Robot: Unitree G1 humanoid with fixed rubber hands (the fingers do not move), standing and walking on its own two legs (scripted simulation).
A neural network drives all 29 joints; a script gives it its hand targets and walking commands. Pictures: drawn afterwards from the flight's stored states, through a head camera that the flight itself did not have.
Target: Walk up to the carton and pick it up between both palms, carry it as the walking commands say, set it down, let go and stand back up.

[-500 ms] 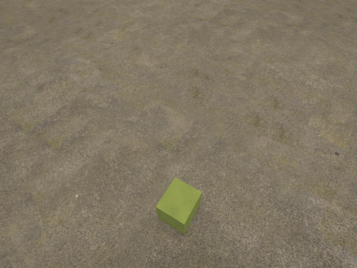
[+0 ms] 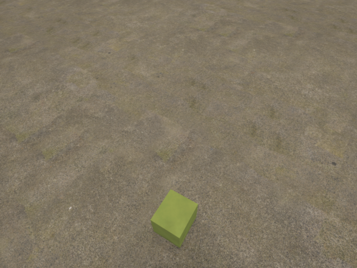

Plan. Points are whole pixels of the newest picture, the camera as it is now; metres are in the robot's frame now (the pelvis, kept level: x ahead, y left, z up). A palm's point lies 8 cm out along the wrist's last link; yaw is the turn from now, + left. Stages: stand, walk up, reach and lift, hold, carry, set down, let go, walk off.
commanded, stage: walk up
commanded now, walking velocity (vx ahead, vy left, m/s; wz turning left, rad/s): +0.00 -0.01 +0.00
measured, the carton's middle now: (175, 218) +0.47 +0.05 -0.68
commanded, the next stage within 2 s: none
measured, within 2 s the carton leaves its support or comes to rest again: neither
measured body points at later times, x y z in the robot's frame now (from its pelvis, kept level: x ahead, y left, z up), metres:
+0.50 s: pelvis -0.02 +0.02 +0.00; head +0.00 +0.00 +0.45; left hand +0.03 +0.26 -0.13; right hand +0.04 -0.23 -0.15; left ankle -0.04 +0.19 -0.68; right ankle +0.00 -0.09 -0.73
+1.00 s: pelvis +0.06 +0.17 +0.00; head +0.10 +0.18 +0.45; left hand +0.20 +0.37 -0.16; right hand +0.02 -0.08 -0.13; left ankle +0.03 +0.23 -0.73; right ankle -0.05 +0.06 -0.66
